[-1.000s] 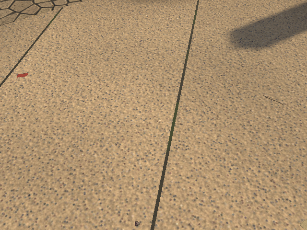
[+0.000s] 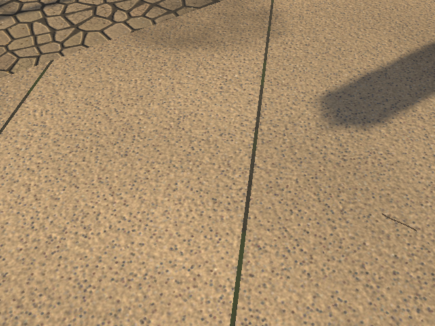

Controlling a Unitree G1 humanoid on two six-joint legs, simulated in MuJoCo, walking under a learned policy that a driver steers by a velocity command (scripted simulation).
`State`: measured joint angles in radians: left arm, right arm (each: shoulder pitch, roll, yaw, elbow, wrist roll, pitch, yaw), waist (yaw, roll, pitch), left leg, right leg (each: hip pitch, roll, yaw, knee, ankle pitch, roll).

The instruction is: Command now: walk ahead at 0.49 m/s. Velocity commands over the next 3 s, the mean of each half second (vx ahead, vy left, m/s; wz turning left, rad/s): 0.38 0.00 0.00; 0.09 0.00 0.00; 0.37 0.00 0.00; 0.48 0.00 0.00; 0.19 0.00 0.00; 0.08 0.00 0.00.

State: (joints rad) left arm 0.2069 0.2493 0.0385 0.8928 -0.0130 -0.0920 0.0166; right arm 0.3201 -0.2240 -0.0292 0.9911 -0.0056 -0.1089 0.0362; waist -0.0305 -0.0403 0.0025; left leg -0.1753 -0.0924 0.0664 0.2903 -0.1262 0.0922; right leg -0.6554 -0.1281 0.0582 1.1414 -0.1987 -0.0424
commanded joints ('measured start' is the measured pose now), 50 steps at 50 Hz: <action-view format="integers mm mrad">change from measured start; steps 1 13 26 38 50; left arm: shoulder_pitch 35 -186 -64 59 74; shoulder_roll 46 76 87 53 65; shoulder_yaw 14 17 9 0 20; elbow -42 -131 -21 69 110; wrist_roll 12 0 47 28 -8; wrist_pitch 4 -31 -17 44 59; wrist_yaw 7 -48 -31 2 12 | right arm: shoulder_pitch -37 89 45 -105 -83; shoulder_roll -131 -182 -47 -107 -88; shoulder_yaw -20 -37 -10 -38 -42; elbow -54 -4 -38 -18 36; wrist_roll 1 21 4 10 30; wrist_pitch -17 36 77 100 68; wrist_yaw -20 -44 -73 -78 -79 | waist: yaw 46 8 -38 53 40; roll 79 115 -58 165 26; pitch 54 46 -123 19 99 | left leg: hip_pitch -97 200 -187 -101 -196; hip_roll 281 329 170 194 132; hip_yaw -213 -173 -110 -154 -111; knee -207 15 580 109 188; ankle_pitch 67 312 -156 -71 -482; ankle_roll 170 74 -120 -29 5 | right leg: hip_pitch -32 127 382 372 358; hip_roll -42 79 -74 128 68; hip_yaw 2 -70 -22 -86 -3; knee -136 -655 -857 -782 -764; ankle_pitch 153 141 799 -93 -474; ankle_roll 28 -22 -194 -7 -86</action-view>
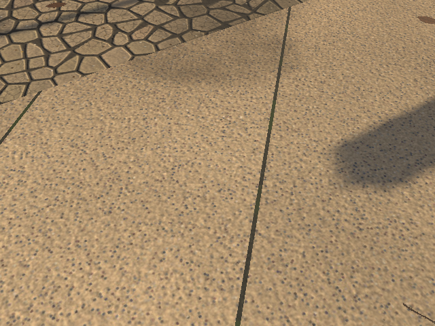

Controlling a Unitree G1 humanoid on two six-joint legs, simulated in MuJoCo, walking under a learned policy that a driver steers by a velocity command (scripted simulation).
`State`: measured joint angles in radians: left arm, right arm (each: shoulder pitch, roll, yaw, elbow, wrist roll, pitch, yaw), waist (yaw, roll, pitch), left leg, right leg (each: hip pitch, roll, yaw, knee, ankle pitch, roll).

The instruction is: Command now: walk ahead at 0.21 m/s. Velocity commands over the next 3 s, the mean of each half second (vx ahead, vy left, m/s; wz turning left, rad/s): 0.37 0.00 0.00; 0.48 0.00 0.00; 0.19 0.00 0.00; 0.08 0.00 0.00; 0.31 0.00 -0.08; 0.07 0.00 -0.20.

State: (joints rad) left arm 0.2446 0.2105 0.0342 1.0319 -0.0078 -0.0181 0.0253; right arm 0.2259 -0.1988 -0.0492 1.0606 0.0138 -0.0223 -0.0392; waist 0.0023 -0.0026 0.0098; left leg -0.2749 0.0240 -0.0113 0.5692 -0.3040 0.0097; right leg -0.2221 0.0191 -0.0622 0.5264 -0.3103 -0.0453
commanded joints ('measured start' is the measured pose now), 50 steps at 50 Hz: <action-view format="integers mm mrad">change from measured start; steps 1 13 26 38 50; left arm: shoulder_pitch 71 -58 -331 161 19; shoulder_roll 111 85 52 226 156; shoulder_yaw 27 25 24 80 40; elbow -22 -111 -177 -67 -55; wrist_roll -18 -20 -17 -1 13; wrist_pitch -29 -87 -67 -75 -93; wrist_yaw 2 -13 -43 -59 -25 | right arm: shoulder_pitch -12 359 228 263 -87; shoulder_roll -102 -197 -152 -72 -104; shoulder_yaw -19 -58 -16 3 -39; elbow -44 44 -17 -38 -172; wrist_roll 14 -6 -14 17 -9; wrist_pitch -34 -85 -80 -100 -60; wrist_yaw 0 43 22 44 18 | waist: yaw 24 -151 -67 131 2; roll -33 244 89 -193 -34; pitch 116 -52 113 -389 46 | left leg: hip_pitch -160 501 211 -399 -425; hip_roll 15 376 177 -57 145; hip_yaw -27 -663 -57 -131 -42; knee -53 -362 -474 826 298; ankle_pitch -286 8 353 -231 289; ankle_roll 91 316 167 28 2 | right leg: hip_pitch -44 -584 -451 649 34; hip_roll -121 10 -93 -401 -226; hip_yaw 182 93 26 827 190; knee -177 646 132 -248 -433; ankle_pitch -388 -222 351 -127 304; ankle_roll -110 23 22 -303 -186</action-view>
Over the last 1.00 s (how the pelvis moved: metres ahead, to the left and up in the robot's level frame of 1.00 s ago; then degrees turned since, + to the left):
0.31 -0.06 -0.01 1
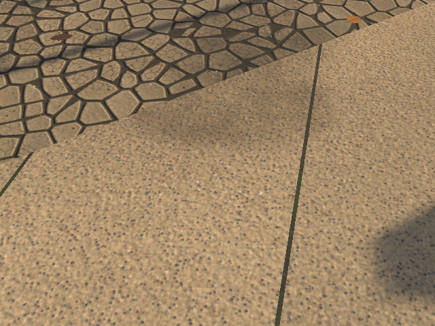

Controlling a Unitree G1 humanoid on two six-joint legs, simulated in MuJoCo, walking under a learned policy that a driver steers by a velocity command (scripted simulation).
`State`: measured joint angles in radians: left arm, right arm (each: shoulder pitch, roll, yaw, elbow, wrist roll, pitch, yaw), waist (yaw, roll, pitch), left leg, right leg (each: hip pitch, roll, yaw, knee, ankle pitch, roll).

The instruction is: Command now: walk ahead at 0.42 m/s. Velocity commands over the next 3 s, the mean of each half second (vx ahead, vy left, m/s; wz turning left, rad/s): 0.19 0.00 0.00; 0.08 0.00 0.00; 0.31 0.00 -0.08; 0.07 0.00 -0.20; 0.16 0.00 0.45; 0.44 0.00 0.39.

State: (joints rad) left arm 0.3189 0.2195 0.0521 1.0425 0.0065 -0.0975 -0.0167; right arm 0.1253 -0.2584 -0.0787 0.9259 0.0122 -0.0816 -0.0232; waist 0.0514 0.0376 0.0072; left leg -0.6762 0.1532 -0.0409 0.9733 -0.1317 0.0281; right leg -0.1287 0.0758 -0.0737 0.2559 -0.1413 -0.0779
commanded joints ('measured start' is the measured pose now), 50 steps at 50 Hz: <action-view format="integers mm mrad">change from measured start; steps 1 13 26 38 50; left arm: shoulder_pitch -47 202 -6 -45 71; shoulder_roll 145 6 70 87 158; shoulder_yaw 20 -30 4 0 33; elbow -65 7 13 31 42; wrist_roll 0 1 16 -4 -37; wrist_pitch -10 25 119 63 22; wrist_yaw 20 25 58 55 49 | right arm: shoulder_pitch -14 174 -63 20 -22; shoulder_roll -34 -165 -64 -42 -15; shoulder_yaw -5 -14 31 27 23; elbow -44 11 5 65 55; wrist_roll -9 -41 -12 -18 12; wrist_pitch -4 -7 46 58 -8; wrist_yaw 6 31 3 -2 25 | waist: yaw -42 -60 11 -48 -25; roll -77 250 65 -70 -205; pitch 53 -390 -72 -13 144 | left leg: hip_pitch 8 955 233 482 135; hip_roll -3 263 3 -112 -146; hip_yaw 5 -349 -94 43 97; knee -182 -466 -757 -547 -276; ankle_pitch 162 952 -391 39 -252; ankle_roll -19 310 98 31 72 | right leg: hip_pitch -66 -315 4 -165 -29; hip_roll -261 -34 -117 -148 -402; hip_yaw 156 66 53 101 464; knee -146 798 266 142 17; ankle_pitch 239 -504 -54 -74 -392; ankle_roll -137 92 69 58 -150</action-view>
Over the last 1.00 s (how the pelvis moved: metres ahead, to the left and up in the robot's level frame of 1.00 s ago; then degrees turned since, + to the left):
0.44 -0.01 0.01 0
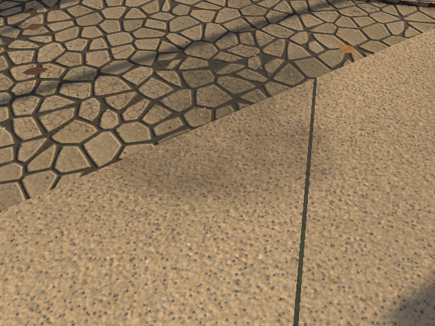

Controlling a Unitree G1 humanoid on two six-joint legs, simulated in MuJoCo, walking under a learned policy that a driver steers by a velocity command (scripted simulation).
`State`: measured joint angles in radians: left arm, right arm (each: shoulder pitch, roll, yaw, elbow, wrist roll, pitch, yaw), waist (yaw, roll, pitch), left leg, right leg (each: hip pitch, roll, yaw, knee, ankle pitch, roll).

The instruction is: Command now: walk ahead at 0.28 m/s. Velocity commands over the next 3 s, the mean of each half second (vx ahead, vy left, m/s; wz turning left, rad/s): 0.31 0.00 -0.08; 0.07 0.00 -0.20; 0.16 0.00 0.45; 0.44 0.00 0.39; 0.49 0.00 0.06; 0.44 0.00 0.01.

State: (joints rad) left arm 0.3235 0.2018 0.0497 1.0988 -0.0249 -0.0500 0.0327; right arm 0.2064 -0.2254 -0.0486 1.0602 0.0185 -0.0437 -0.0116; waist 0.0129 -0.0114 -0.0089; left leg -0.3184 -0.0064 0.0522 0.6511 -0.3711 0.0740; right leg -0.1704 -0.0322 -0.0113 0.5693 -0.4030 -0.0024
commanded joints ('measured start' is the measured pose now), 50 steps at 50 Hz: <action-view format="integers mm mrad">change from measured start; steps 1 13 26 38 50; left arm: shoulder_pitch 43 -202 -65 -237 -177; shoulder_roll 164 71 291 205 164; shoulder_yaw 34 32 80 47 17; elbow -24 -153 -201 -335 -312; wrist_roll -5 0 31 38 49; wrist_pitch -30 -48 -11 21 14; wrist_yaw -4 -40 -55 -9 3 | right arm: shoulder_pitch -75 216 163 39 -29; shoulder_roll -50 -87 -99 -130 -233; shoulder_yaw -10 5 -3 -40 -53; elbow -73 0 -88 -198 -231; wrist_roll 8 -21 -64 -31 -18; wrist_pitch -54 -55 -22 31 22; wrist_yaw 19 16 -30 -67 -21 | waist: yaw -11 -41 61 -31 30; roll -144 76 -181 -89 207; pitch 145 73 -213 -128 -12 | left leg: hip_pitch -174 343 -38 -212 -10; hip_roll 16 231 13 52 183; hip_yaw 5 -225 78 -133 -306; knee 6 -480 487 331 -272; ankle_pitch -8 463 118 56 256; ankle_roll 35 123 -100 -129 62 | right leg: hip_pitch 7 -612 297 -164 -166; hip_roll -282 -89 -175 -121 82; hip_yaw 366 13 291 347 20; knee -265 463 -12 -313 -44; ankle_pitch -37 220 993 200 91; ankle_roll -211 -41 -241 -250 -42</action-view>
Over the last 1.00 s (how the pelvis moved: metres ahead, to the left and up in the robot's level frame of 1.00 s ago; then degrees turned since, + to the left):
0.25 0.04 -0.02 0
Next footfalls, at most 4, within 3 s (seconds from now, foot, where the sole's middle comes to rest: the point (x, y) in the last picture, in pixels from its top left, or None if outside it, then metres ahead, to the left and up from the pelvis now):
0.50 right None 0.37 -0.10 -0.77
0.96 left None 0.37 0.12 -0.77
1.54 left None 0.42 0.18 -0.77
2.04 right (201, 243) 0.82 0.09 -0.77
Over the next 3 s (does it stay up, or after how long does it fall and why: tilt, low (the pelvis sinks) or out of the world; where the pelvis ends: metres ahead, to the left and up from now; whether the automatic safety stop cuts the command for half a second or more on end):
stays up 1.09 0.34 0.01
